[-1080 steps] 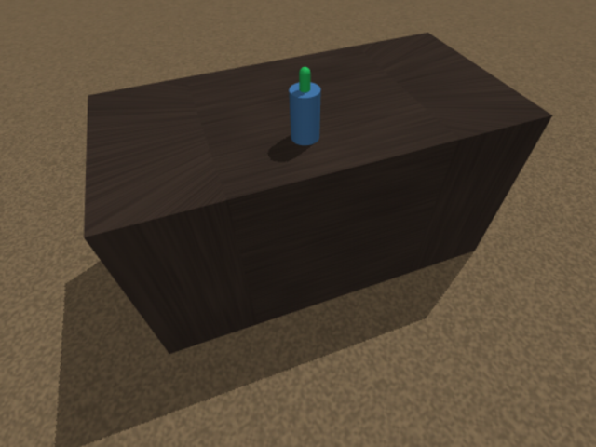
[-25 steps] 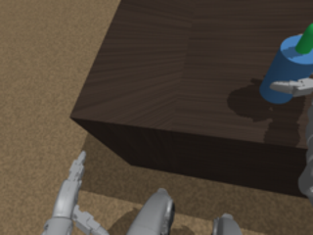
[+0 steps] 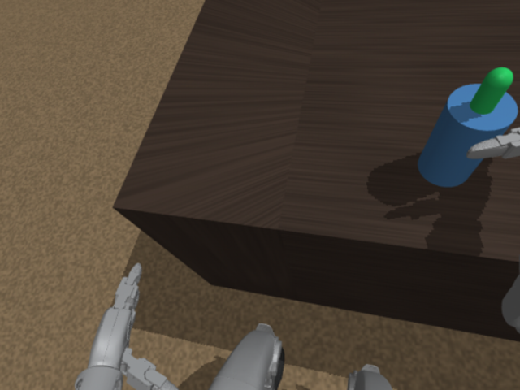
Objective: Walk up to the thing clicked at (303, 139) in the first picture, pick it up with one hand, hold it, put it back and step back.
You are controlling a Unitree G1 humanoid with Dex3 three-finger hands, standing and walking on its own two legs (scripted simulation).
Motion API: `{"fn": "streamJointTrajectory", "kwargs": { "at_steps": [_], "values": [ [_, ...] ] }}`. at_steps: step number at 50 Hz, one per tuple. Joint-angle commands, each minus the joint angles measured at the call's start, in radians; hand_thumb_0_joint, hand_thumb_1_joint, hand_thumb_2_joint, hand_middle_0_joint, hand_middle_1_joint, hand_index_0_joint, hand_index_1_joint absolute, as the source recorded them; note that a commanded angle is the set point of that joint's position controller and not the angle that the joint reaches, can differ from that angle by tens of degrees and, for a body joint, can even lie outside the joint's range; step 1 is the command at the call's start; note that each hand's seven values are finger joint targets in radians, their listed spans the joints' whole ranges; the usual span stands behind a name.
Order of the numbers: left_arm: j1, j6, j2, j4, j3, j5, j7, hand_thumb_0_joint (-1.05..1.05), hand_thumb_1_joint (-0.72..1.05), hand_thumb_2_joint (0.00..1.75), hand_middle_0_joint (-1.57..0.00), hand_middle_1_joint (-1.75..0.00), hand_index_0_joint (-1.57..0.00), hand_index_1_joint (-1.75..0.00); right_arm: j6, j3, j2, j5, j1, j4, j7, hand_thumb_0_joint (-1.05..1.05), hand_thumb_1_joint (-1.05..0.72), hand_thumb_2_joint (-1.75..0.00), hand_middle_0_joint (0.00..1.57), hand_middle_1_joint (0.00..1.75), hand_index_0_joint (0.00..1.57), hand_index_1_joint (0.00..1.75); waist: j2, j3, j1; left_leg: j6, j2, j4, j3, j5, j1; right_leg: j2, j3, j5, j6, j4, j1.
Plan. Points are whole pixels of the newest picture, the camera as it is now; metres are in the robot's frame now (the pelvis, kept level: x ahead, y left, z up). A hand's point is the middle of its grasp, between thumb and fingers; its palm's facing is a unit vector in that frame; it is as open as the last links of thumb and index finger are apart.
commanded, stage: withdraw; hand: right
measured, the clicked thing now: (468, 127) +0.52 -0.17 +0.06
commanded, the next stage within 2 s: rise in 0.08 s
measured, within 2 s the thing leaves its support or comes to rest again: neither
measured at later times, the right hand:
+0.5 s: hand out of the picture +0.49 -0.32 +0.13, palm faces +0.34 +0.89 -0.29, open 17.5 cm
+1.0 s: hand out of the picture +0.27 -0.27 +0.13, palm faces +0.34 +0.87 -0.36, open 17.5 cm
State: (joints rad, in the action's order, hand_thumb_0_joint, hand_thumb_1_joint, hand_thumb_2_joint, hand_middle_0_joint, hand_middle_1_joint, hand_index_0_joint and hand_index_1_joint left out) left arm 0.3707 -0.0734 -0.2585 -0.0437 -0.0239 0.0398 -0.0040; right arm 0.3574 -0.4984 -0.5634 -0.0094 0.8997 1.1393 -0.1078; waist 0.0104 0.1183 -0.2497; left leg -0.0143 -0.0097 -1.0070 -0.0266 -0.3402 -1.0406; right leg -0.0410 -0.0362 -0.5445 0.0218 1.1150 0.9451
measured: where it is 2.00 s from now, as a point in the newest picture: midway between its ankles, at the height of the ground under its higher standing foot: outside the picture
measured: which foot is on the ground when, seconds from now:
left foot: down 0.00-1.00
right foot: down 0.00-1.00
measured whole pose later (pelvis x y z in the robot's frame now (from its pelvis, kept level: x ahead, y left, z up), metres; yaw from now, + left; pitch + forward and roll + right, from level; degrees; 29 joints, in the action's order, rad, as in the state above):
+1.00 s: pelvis +0.05 +0.01 +0.07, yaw -2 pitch +4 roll +0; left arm 0.34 0.03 -0.25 -0.39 -0.10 -0.05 -0.07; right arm 0.00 -0.25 -0.34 -0.08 -0.28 -0.02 0.04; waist -0.04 0.06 0.04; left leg -0.01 -0.03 -0.63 -0.04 -0.29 -0.40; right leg -0.02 -0.03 -0.41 0.02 0.62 0.28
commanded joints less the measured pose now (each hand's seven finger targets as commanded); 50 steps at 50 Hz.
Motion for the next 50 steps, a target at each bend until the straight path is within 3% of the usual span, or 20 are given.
{"fn": "streamJointTrajectory", "kwargs": {
  "at_steps": [1,4,6,9,10,11,13,15,20,23,26,27,30,31,34,35,37,43,45,50],
  "values": [
    [-0.049,-0.044,-0.139,0.14,-0.055,-0.017,-0.033,0.0,-0.56,0.05,-0.05,-0.03,-0.04,-0.04,0.034,-0.029,-0.379,-0.021,0.575,-0.356,-0.02,0.0,0.52,-0.03,0.07,0.04,0.07,0.04,-0.256,0.644,0.075,0.037,0.02,0.117,0.008,0.304,0.536,0.036,0.023,0.429,-0.007,-0.199,-0.281],
    [0.011,-0.04,-0.176,0.026,-0.096,-0.033,-0.043,0.0,-0.57,0.06,-0.05,-0.03,-0.04,-0.05,-0.048,0.034,-0.247,-0.041,0.365,-0.124,-0.063,0.0,0.51,-0.03,0.07,0.04,0.07,0.04,-0.15,0.461,0.049,0.034,0.026,0.169,-0.006,0.28,0.504,0.036,0.019,0.399,-0.015,-0.242,-0.263],
    [-0.093,-0.051,-0.127,0.063,-0.04,-0.038,-0.043,0.0,-0.57,0.05,-0.05,-0.03,-0.04,-0.04,-0.047,0.047,-0.257,-0.053,0.49,-0.228,-0.078,0.0,0.5,-0.03,0.08,0.04,0.07,0.04,-0.131,0.491,0.068,0.031,0.021,0.186,0.0,0.285,0.548,0.035,0.021,0.39,-0.018,-0.264,-0.274],
    [0.0,-0.048,-0.155,-0.032,-0.063,-0.047,-0.047,0.0,-0.56,0.04,-0.05,-0.04,-0.05,-0.04,-0.096,0.071,-0.202,-0.066,0.349,-0.03,-0.108,0.0,0.45,-0.03,0.08,0.04,0.07,0.04,-0.049,0.338,0.05,0.026,0.024,0.223,-0.009,0.232,0.504,0.036,0.014,0.334,-0.027,-0.303,-0.249],
    [-0.005,-0.05,-0.13,-0.034,-0.032,-0.047,-0.041,0.0,-0.58,0.08,-0.06,-0.05,-0.04,-0.07,-0.093,0.064,-0.222,-0.069,0.362,-0.067,-0.116,0.0,0.5,-0.05,0.06,0.06,0.07,0.06,-0.075,0.315,0.062,0.024,0.021,0.231,-0.004,0.225,0.494,0.037,0.017,0.33,-0.028,-0.312,-0.249],
    [-0.038,-0.04,-0.125,0.025,-0.021,-0.054,-0.042,0.0,-0.56,0.07,-0.06,-0.05,-0.05,-0.06,-0.136,0.089,-0.354,0.035,0.323,-0.027,-0.06,0.0,0.52,-0.04,0.06,0.06,0.07,0.06,-0.086,0.344,0.126,0.026,0.014,0.266,-0.008,0.182,0.526,0.039,0.031,0.332,-0.02,-0.345,-0.31],
    [0.019,-0.025,-0.117,-0.025,-0.027,-0.054,-0.031,0.0,-0.55,0.06,-0.06,-0.05,-0.05,-0.06,-0.155,0.131,-0.309,0.023,0.472,-0.165,-0.03,0.0,0.52,-0.04,0.06,0.06,0.07,0.06,-0.119,0.36,0.096,0.028,0.023,0.281,-0.014,0.183,0.51,0.04,0.032,0.34,-0.018,-0.369,-0.376],
    [0.094,-0.008,-0.138,-0.117,-0.058,-0.058,-0.021,0.0,-0.56,0.06,-0.05,-0.04,-0.04,-0.05,-0.185,0.103,-0.383,0.039,0.387,-0.159,-0.006,0.0,0.57,-0.04,0.06,0.06,0.06,0.06,-0.162,0.359,0.124,0.038,0.023,0.279,-0.022,0.256,0.526,0.041,0.036,0.449,-0.005,-0.373,-0.415],
    [-0.048,0.008,-0.21,-0.084,-0.124,-0.072,-0.015,0.0,-0.56,0.08,-0.05,-0.04,-0.04,-0.05,-0.217,0.035,-0.502,0.065,0.36,-0.256,0.059,0.0,0.61,-0.04,0.05,0.06,0.05,0.06,-0.125,0.485,0.169,0.047,0.011,0.292,-0.015,0.398,0.698,0.043,0.047,0.565,-0.003,-0.392,-0.467],
    [-0.124,0.006,-0.211,-0.062,-0.118,-0.078,-0.022,0.0,-0.56,0.08,-0.05,-0.04,-0.04,-0.05,-0.229,0.053,-0.416,0.062,0.235,-0.177,0.087,0.0,0.61,-0.04,0.06,0.06,0.05,0.06,-0.093,0.476,0.184,0.045,0.012,0.312,-0.022,0.413,0.748,0.038,0.049,0.594,0.001,-0.413,-0.475],
    [-0.134,0.006,-0.11,-0.074,-0.031,-0.087,-0.018,0.0,-0.56,0.08,-0.05,-0.04,-0.03,-0.05,-0.223,0.107,-0.332,0.049,0.218,-0.285,0.099,0.0,0.61,-0.04,0.06,0.06,0.05,0.06,-0.138,0.491,0.203,0.048,0.004,0.315,-0.014,0.476,0.803,0.04,0.059,0.658,0.007,-0.427,-0.498],
    [-0.062,0.01,-0.124,-0.138,-0.051,-0.087,-0.021,0.0,-0.56,0.08,-0.05,-0.04,-0.03,-0.05,-0.234,0.115,-0.299,0.043,0.117,-0.236,0.1,0.0,0.61,-0.04,0.06,0.06,0.05,0.06,-0.137,0.443,0.198,0.052,0.012,0.322,-0.024,0.47,0.768,0.035,0.054,0.686,0.01,-0.432,-0.518],
    [0.01,0.021,-0.111,-0.19,-0.051,-0.091,-0.014,0.0,-0.56,0.08,-0.05,-0.04,-0.04,-0.05,-0.259,0.125,-0.241,0.014,-0.108,-0.339,0.099,0.0,0.61,-0.04,0.06,0.05,0.05,0.05,-0.154,0.369,0.215,0.058,0.024,0.342,-0.042,0.46,0.72,0.023,0.044,0.779,0.017,-0.449,-0.587],
    [-0.008,0.024,-0.092,-0.189,-0.038,-0.093,-0.008,0.0,-0.56,0.07,-0.05,-0.04,-0.04,-0.05,-0.257,0.158,-0.221,0.0,-0.076,-0.523,0.094,0.0,0.59,-0.04,0.06,0.05,0.05,0.05,-0.211,0.381,0.233,0.059,0.018,0.348,-0.037,0.459,0.731,0.027,0.05,0.79,0.017,-0.453,-0.619],
    [0.016,0.039,-0.116,-0.28,-0.085,-0.098,-0.003,0.0,-0.55,0.07,-0.05,-0.05,-0.04,-0.05,-0.296,0.152,-0.188,-0.031,-0.341,-0.699,0.097,0.0,0.57,-0.04,0.06,0.05,0.05,0.05,-0.218,0.283,0.249,0.065,0.024,0.363,-0.051,0.451,0.717,0.02,0.045,0.838,0.023,-0.48,-0.63],
    [-0.005,0.041,-0.11,-0.271,-0.086,-0.1,-0.003,0.0,-0.55,0.07,-0.05,-0.05,-0.05,-0.05,-0.301,0.177,-0.152,-0.04,-0.361,-0.818,0.097,0.0,0.55,-0.05,0.06,0.05,0.05,0.05,-0.215,0.269,0.243,0.063,0.023,0.37,-0.049,0.439,0.717,0.018,0.046,0.824,0.02,-0.488,-0.645],
    [-0.054,0.051,-0.173,-0.245,-0.15,-0.101,-0.013,0.0,-0.56,0.07,-0.05,-0.05,-0.04,-0.05,-0.309,0.114,-0.195,-0.049,-0.478,-0.988,0.117,0.0,0.55,-0.05,0.06,0.05,0.05,0.05,-0.169,0.271,0.26,0.061,0.02,0.38,-0.051,0.442,0.77,0.018,0.044,0.785,0.015,-0.51,-0.64],
    [-0.128,0.053,-0.179,-0.168,-0.18,-0.098,-0.062,0.0,-0.55,0.07,-0.05,-0.04,-0.04,-0.05,-0.306,0.105,-0.093,-0.067,-0.813,-1.312,0.156,0.0,0.56,-0.04,0.06,0.05,0.05,0.05,-0.035,0.202,0.266,0.039,0.004,0.41,-0.049,0.415,0.838,0.032,0.051,0.609,-0.01,-0.549,-0.652],
    [-0.104,0.052,-0.132,-0.155,-0.147,-0.095,-0.071,0.0,-0.54,0.06,-0.05,-0.04,-0.05,-0.05,-0.298,0.106,-0.055,-0.069,-0.92,-1.364,0.169,0.0,0.57,-0.04,0.06,0.06,0.05,0.06,-0.024,0.153,0.28,0.033,-0.002,0.429,-0.047,0.368,0.847,0.038,0.054,0.553,-0.015,-0.561,-0.639],
    [-0.036,0.04,-0.029,-0.21,-0.078,-0.09,-0.074,0.0,-0.52,0.04,-0.05,-0.05,-0.05,-0.04,-0.284,0.223,0.113,-0.069,-1.167,-1.479,0.157,0.0,0.59,-0.04,0.05,0.06,0.05,0.06,-0.06,0.031,0.274,0.022,-0.011,0.453,-0.047,0.306,0.799,0.047,0.071,0.476,-0.024,-0.586,-0.623]
  ]
}}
